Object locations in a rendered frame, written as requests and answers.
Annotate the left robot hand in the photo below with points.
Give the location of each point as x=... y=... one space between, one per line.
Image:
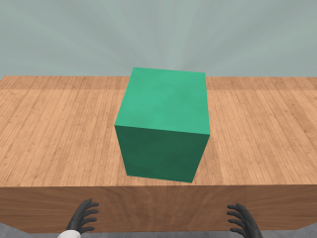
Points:
x=77 y=220

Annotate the carton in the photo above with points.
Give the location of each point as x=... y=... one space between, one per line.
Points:
x=163 y=123

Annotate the pedestal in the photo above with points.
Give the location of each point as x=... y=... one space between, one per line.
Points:
x=59 y=147

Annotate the right robot hand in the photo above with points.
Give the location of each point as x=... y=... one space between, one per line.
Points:
x=250 y=227

